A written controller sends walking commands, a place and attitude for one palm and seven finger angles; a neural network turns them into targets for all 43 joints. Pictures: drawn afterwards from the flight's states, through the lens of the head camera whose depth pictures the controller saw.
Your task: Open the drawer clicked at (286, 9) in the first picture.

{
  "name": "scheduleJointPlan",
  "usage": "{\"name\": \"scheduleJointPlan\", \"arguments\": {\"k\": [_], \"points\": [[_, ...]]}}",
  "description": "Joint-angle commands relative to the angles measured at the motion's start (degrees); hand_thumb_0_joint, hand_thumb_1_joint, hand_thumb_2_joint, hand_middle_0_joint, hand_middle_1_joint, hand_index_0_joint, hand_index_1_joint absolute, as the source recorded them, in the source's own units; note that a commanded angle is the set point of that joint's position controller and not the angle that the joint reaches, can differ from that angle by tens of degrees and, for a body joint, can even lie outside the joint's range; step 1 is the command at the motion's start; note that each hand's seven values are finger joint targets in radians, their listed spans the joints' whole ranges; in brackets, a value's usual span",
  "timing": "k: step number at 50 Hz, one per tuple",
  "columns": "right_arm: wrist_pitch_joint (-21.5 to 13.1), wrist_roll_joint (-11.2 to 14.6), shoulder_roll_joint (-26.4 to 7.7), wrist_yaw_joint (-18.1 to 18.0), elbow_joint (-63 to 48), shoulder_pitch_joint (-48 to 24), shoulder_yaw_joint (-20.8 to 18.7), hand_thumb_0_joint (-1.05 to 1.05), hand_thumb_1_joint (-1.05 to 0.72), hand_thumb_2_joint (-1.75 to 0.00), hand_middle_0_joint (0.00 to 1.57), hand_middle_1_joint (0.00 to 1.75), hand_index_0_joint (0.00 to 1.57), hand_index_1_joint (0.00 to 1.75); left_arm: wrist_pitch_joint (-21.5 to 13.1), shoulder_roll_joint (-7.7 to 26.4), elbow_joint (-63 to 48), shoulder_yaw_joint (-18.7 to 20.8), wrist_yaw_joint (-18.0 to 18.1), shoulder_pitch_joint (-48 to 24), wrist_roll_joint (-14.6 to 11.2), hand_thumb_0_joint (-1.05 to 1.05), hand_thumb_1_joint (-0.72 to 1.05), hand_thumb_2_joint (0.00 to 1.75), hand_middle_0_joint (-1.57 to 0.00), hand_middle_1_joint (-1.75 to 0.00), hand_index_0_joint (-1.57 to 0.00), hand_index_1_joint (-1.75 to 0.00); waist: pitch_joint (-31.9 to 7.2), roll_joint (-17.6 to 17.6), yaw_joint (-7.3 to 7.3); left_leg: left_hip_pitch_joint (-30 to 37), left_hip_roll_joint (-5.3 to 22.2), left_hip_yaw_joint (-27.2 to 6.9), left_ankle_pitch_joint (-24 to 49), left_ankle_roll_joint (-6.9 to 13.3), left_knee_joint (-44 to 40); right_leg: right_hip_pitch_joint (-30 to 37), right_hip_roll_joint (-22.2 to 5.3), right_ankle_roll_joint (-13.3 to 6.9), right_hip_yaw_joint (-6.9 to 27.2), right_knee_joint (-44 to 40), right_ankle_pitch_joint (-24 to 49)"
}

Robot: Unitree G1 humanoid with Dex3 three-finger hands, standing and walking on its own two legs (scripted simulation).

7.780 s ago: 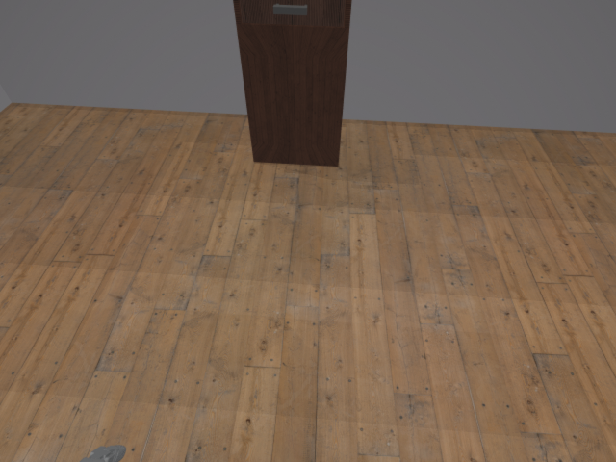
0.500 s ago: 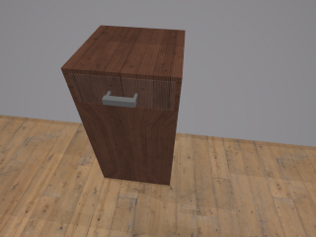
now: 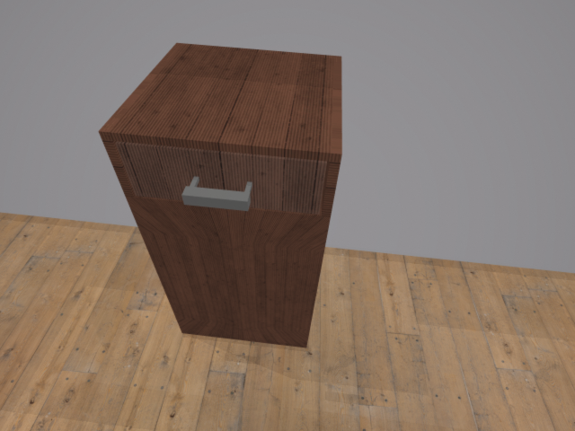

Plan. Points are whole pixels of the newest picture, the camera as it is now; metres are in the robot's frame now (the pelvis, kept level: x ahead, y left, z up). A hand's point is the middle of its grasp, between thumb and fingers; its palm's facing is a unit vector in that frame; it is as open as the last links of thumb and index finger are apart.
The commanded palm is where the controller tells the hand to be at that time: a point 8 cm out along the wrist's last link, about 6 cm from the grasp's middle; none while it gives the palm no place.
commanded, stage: come to a stop and stand still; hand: left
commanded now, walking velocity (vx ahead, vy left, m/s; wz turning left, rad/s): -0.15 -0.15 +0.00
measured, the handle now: (219, 191) +0.54 +0.18 +0.00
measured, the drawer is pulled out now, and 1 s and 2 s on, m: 0.00 0.00 0.00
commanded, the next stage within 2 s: look again from close up in 1.72 s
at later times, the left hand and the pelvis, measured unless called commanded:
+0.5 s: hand out of the picture +0.02 +0.15 -0.16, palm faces +0.06 -0.97 -0.22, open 7.2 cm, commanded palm none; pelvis -0.01 -0.02 +0.01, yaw +1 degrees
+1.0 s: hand out of the picture +0.00 +0.17 -0.17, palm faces +0.06 -0.98 -0.18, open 7.4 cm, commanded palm none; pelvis +0.01 +0.00 +0.00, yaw +2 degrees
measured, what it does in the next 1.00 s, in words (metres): steps on the spot: right foot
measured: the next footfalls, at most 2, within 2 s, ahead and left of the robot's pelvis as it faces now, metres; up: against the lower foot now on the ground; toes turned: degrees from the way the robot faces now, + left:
right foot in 0.12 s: +0.07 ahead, -0.11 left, +0.00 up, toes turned +6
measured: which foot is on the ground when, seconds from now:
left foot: down 0.00-1.00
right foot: up 0.00-0.10, down 0.12-1.00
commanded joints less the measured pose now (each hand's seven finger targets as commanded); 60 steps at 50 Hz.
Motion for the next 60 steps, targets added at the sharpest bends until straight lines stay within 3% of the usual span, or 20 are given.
{"name": "scheduleJointPlan", "arguments": {"k": [1,3,6,7,9,10,14,18,27,33,35,36,37,38,39,42,44,48,53,60], "points": [[-0.30,0.48,-5.36,-1.08,0.19,3.71,-0.25,0.00,-0.90,-0.90,0.20,0.30,0.20,0.30,-1.05,0.45,-2.04,-0.71,0.02,0.64,-0.86,0.00,0.90,0.90,-0.20,-0.30,-0.20,-0.30,4.50,6.49,-0.38,4.35,15.68,-10.90,54.07,6.01,-11.62,-2.26,-0.89,0.90,-0.87,-6.56,4.13],[0.28,0.86,-6.55,-1.42,0.49,3.05,-0.96,0.00,-0.90,-0.90,0.20,0.30,0.20,0.30,-0.51,1.47,-1.77,-0.38,0.00,0.46,-0.86,0.00,0.90,0.90,-0.20,-0.30,-0.20,-0.30,2.61,6.11,-0.38,6.10,14.31,-9.27,51.35,4.46,-10.00,0.99,-0.28,1.12,-1.64,-12.24,10.65],[1.06,1.05,-6.02,-1.50,-0.26,1.10,-1.59,0.00,-0.90,-0.90,0.20,0.30,0.20,0.30,-0.27,4.09,-2.57,0.00,0.04,0.06,-0.52,0.00,0.90,0.90,-0.20,-0.30,-0.20,-0.30,2.80,3.61,-0.08,1.27,11.04,-8.38,35.58,1.70,-8.88,5.46,-1.62,-0.10,1.59,-16.06,26.85],[1.26,1.02,-5.75,-1.42,-0.57,0.52,-1.77,0.00,-0.90,-0.90,0.20,0.30,0.20,0.30,-0.11,4.66,-2.89,0.03,-0.03,-0.25,-0.49,0.00,0.90,0.90,-0.20,-0.30,-0.20,-0.30,3.13,5.06,-0.20,-0.77,10.03,-7.77,29.20,1.00,-9.59,5.63,-2.59,-0.50,2.18,-15.41,28.86],[2.02,0.98,-5.29,-1.23,-0.46,0.63,-1.95,0.00,-0.90,-0.90,0.20,0.30,0.20,0.30,-0.23,5.14,-3.53,0.19,0.02,-1.10,-0.30,0.00,0.90,0.90,-0.20,-0.30,-0.20,-0.30,2.04,-2.40,-0.57,-1.31,8.08,-6.24,21.51,-0.06,-7.12,5.93,-3.57,-1.53,4.10,-15.39,35.37],[2.13,1.07,-4.81,-1.02,-0.41,1.02,-1.86,0.00,-0.90,-0.90,0.20,0.30,0.20,0.30,-0.39,5.47,-4.03,0.12,0.15,-1.49,-0.43,0.00,0.90,0.90,-0.20,-0.30,-0.20,-0.30,0.30,-2.92,-0.89,-0.89,7.18,-5.62,18.44,-0.53,-6.53,6.39,-4.70,-2.26,5.05,-15.92,36.91],[2.50,0.96,-3.50,-0.07,0.31,0.98,-1.25,0.00,-0.90,-0.90,0.20,0.30,0.20,0.30,-0.72,6.32,-5.09,-0.24,0.37,-4.07,-0.68,0.00,0.90,0.90,-0.20,-0.30,-0.20,-0.30,0.61,-2.45,-1.16,-1.05,5.51,-5.26,7.64,-1.57,-8.33,4.36,-5.78,-3.04,6.53,-20.56,25.09],[2.69,0.68,-3.55,0.53,1.32,1.72,-0.73,0.00,-0.90,-0.90,0.20,0.30,0.20,0.30,-0.93,7.13,-4.84,-0.39,0.30,-5.06,-0.67,0.00,0.90,0.90,-0.20,-0.30,-0.20,-0.30,2.81,-1.93,-0.93,-1.96,4.91,-5.63,3.77,-1.74,-10.14,3.55,-5.34,-2.85,6.91,-24.89,12.59],[3.53,0.16,-3.40,1.09,2.66,5.82,-0.60,0.00,-0.90,-0.90,0.20,0.30,0.20,0.30,-0.52,7.80,-4.59,0.47,0.11,-4.53,-0.46,0.00,0.90,0.90,-0.20,-0.30,-0.20,-0.30,7.20,-1.58,-1.00,-3.72,3.27,-5.02,-2.05,-1.52,-9.57,-0.71,-5.46,-3.00,7.13,-29.75,-3.39],[2.08,0.29,-3.46,0.48,2.62,5.83,-0.10,0.00,-0.90,-0.90,0.20,0.30,0.20,0.30,-0.90,4.31,-2.97,-0.46,-0.13,-1.74,-0.58,0.00,0.90,0.90,-0.20,-0.30,-0.20,-0.30,6.61,4.17,0.11,-7.41,7.08,-9.64,-2.67,-0.55,-16.63,4.55,-1.94,-1.97,2.26,-23.26,9.76],[1.60,0.50,-3.64,0.29,2.60,5.46,0.04,0.00,-0.90,-0.90,0.20,0.30,0.20,0.30,-1.22,3.59,-1.93,-0.90,-0.18,-0.29,-0.61,0.00,0.90,0.90,-0.20,-0.30,-0.20,-0.30,5.35,3.28,0.45,-7.04,7.27,-9.68,-0.55,-0.46,-16.80,6.83,-2.04,-1.87,1.79,-22.37,13.93],[2.20,0.38,-11.62,1.13,-3.88,-0.56,-1.39,0.00,-0.90,-0.90,0.20,0.30,0.20,0.30,-2.21,14.97,-6.38,-1.54,0.03,-3.10,0.27,0.00,0.90,0.90,-0.20,-0.30,-0.20,-0.30,11.67,0.66,-1.58,-7.31,3.43,-8.54,1.55,-2.51,-13.48,1.79,-0.70,-1.96,1.90,-20.84,10.97],[0.86,-0.08,-9.73,0.46,-5.32,0.31,-1.31,0.00,-0.90,-0.90,0.20,0.30,0.20,0.30,-1.88,9.92,-6.09,-0.81,0.48,-2.09,-0.23,0.00,0.90,0.90,-0.20,-0.30,-0.20,-0.30,2.28,4.73,-1.02,-7.57,6.29,-9.07,-0.71,-1.49,-10.11,4.86,-3.21,-2.10,2.20,-18.90,8.80],[1.00,0.01,-6.93,0.30,-4.86,1.40,-0.75,0.00,-0.90,-0.90,0.20,0.30,0.20,0.30,-1.90,8.75,-6.02,-1.47,0.63,-1.12,-0.40,0.00,0.90,0.90,-0.20,-0.30,-0.20,-0.30,-4.56,7.68,-1.49,-4.80,5.40,-9.42,1.25,-1.14,-8.54,7.59,-3.89,-2.81,3.03,-19.02,11.30],[1.19,0.15,-5.80,0.08,-4.87,2.93,-0.62,0.00,-0.90,-0.90,0.20,0.30,0.20,0.30,-2.08,7.84,-6.12,-1.45,0.80,-0.62,-0.53,0.00,0.90,0.90,-0.20,-0.30,-0.20,-0.30,-5.94,5.19,-1.84,-4.11,5.23,-9.27,2.56,-1.09,-7.20,7.50,-4.11,-2.99,3.64,-19.08,11.60],[1.72,0.18,-5.77,0.22,-5.04,4.87,-0.58,0.00,-0.90,-0.90,0.20,0.30,0.20,0.30,-1.79,7.09,-6.59,-1.63,0.84,-0.87,-0.52,0.00,0.90,0.90,-0.20,-0.30,-0.20,-0.30,0.00,-1.50,-2.37,-5.26,4.78,-8.61,3.52,-0.79,-5.79,3.03,-4.13,-2.64,4.68,-20.39,10.52],[1.57,0.53,-6.13,0.15,-4.76,5.21,-0.65,0.00,-0.90,-0.90,0.20,0.30,0.20,0.30,-1.62,6.67,-6.76,-1.54,0.84,-0.42,-0.51,0.00,0.90,0.90,-0.20,-0.30,-0.20,-0.30,2.93,0.19,-2.24,-5.45,5.45,-8.91,6.90,-0.66,-7.23,2.09,-3.39,-2.25,3.78,-19.25,14.73],[1.30,0.75,-7.11,-0.04,-4.34,3.93,-0.69,0.00,-0.90,-0.90,0.20,0.30,0.20,0.30,-1.32,6.43,-6.61,-1.57,1.01,1.20,-0.65,0.00,0.90,0.90,-0.20,-0.30,-0.20,-0.30,3.05,1.66,-1.28,-4.21,6.79,-8.41,16.05,-0.53,-7.87,5.31,-2.33,-1.36,1.90,-16.83,23.26],[1.63,0.72,-7.62,0.25,-3.88,1.48,-0.65,0.00,-0.90,-0.90,0.20,0.30,0.20,0.30,-1.07,6.74,-6.79,-1.73,1.08,0.55,-0.70,0.00,0.90,0.90,-0.20,-0.30,-0.20,-0.30,5.97,1.31,-0.98,-4.15,6.72,-8.22,12.67,-0.66,-10.43,4.65,-2.38,-0.71,2.47,-18.83,21.41],[1.66,0.79,-8.49,0.53,-2.87,-0.35,-0.55,0.00,-0.90,-0.90,0.20,0.30,0.20,0.30,-0.97,7.24,-6.25,-1.82,0.91,-0.36,-0.71,0.00,0.90,0.90,-0.20,-0.30,-0.20,-0.30,5.55,1.62,-0.77,-3.07,6.95,-8.32,8.90,-0.75,-13.94,6.38,-2.64,0.05,2.16,-21.21,20.11]]}}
